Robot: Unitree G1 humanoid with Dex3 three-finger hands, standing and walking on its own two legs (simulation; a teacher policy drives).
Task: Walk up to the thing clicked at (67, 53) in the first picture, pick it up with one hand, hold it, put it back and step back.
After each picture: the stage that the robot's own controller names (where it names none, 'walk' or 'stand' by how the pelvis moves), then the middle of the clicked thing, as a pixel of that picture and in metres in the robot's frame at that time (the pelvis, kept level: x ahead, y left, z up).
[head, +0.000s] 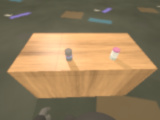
stand; (68, 55) +0.58 +0.24 -0.02
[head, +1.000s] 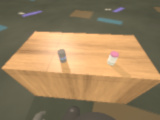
stand; (62, 56) +0.52 +0.30 -0.01
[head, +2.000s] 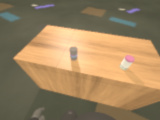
stand; (73, 53) +0.55 +0.19 +0.00
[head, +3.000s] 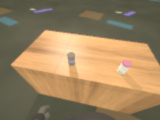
stand; (71, 59) +0.51 +0.20 -0.02
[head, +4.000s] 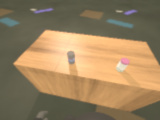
stand; (71, 57) +0.54 +0.21 -0.03
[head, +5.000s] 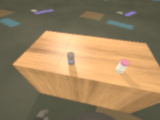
stand; (71, 58) +0.53 +0.21 -0.03
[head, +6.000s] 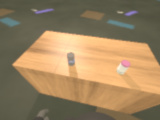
stand; (71, 59) +0.52 +0.21 -0.03
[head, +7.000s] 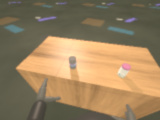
rise first; (72, 62) +0.51 +0.21 -0.02
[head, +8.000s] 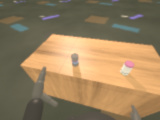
go down; (75, 60) +0.53 +0.20 -0.02
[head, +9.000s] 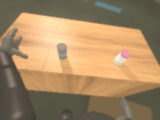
go down; (62, 51) +0.50 +0.19 +0.01
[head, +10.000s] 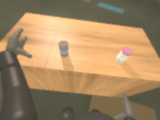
approach; (64, 49) +0.52 +0.19 +0.03
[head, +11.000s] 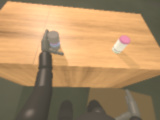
close; (54, 41) +0.54 +0.21 +0.07
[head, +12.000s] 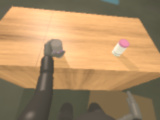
lift; (57, 49) +0.49 +0.19 +0.06
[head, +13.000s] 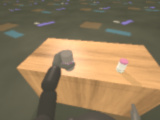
lift; (68, 61) +0.33 +0.16 +0.20
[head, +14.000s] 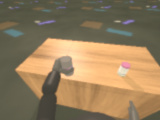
hold; (67, 66) +0.33 +0.17 +0.16
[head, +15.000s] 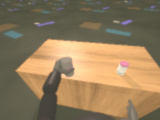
hold; (67, 67) +0.33 +0.16 +0.15
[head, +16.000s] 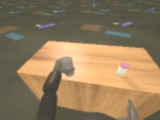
crouch; (68, 66) +0.33 +0.16 +0.16
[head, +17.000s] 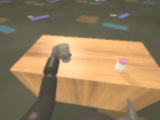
crouch; (65, 53) +0.42 +0.19 +0.17
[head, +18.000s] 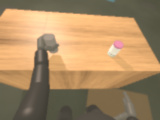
lower; (51, 44) +0.52 +0.21 +0.06
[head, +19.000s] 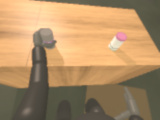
lower; (48, 39) +0.54 +0.21 +0.07
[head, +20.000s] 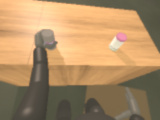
lower; (49, 40) +0.53 +0.21 +0.07
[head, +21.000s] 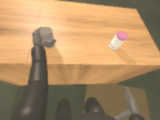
lower; (48, 38) +0.54 +0.22 +0.07
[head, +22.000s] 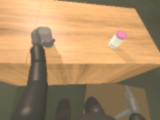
rest; (46, 38) +0.54 +0.22 +0.07
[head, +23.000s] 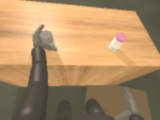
withdraw; (48, 41) +0.53 +0.22 +0.06
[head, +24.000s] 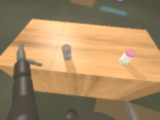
sink last; (66, 52) +0.51 +0.19 +0.03
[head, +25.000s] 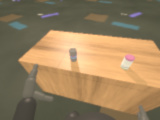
stand; (73, 55) +0.55 +0.21 +0.02
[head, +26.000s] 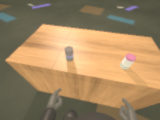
stand; (69, 54) +0.51 +0.21 +0.03
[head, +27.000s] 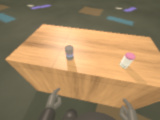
stand; (69, 53) +0.52 +0.21 +0.04
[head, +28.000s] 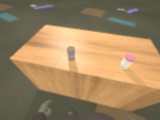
stand; (71, 53) +0.53 +0.21 +0.02
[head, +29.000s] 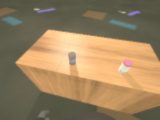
stand; (72, 58) +0.53 +0.20 -0.03
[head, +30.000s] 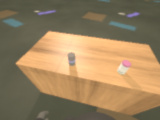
stand; (71, 59) +0.53 +0.20 -0.03
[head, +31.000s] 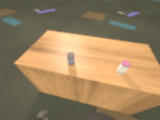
stand; (71, 59) +0.53 +0.21 -0.03
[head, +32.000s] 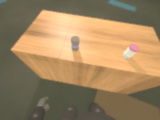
walk; (75, 43) +0.59 +0.17 -0.01
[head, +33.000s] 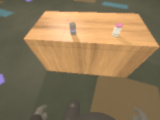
walk; (72, 29) +0.84 +0.27 +0.01
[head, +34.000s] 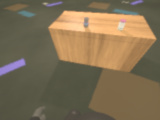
stand; (86, 22) +1.16 +0.19 +0.00
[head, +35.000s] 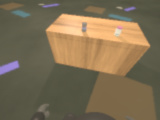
stand; (84, 27) +1.12 +0.20 -0.02
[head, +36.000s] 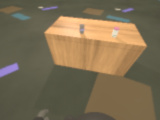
stand; (82, 28) +1.13 +0.19 -0.03
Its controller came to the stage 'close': yes
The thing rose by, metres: 0.21
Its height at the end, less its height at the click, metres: +0.00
